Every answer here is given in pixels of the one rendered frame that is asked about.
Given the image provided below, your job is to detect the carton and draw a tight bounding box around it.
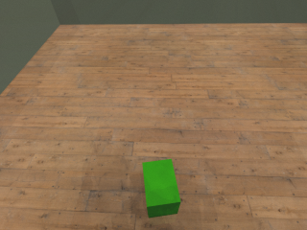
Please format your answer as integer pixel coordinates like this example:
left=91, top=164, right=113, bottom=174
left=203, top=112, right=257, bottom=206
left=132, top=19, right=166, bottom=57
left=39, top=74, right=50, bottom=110
left=142, top=159, right=181, bottom=218

